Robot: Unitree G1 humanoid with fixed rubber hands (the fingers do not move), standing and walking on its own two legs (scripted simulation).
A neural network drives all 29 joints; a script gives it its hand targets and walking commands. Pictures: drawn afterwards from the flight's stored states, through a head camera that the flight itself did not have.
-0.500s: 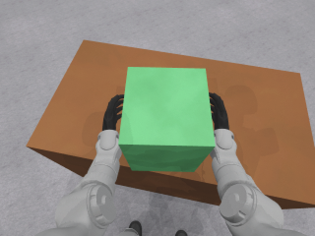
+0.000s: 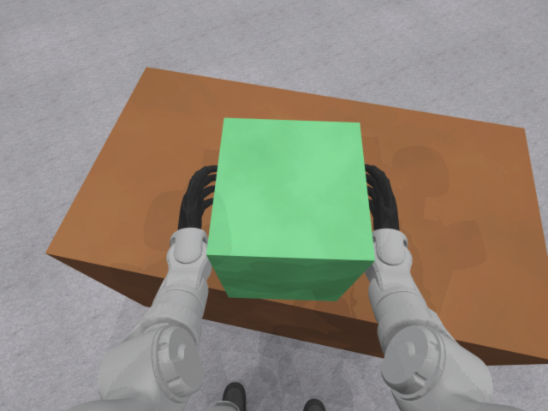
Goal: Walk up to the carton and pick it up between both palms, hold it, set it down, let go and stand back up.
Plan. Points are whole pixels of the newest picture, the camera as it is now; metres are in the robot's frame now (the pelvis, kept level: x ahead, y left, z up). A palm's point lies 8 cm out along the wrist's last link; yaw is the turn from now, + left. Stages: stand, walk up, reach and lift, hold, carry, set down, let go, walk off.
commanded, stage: reach and lift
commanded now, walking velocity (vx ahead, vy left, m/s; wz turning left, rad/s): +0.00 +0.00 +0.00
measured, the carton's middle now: (286, 220) +0.41 +0.02 -0.06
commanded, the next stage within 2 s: none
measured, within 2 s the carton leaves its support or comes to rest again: leaves its support in 1.10 s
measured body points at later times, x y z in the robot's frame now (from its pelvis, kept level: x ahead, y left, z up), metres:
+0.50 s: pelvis +0.00 +0.00 +0.00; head +0.13 +0.01 +0.43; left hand +0.40 +0.17 -0.03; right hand +0.42 -0.12 -0.02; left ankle +0.01 +0.13 -0.73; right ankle -0.02 -0.11 -0.73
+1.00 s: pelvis +0.00 +0.00 +0.00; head +0.11 +0.01 +0.44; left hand +0.39 +0.18 -0.03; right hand +0.41 -0.11 -0.02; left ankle +0.01 +0.13 -0.73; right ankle -0.02 -0.11 -0.73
